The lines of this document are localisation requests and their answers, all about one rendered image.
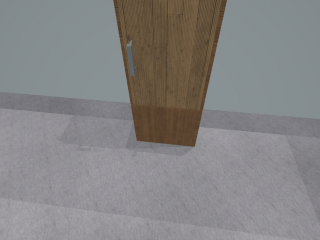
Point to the cupboard door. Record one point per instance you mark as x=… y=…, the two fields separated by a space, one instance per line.
x=172 y=46

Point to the handle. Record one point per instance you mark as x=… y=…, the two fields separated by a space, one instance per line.
x=130 y=56

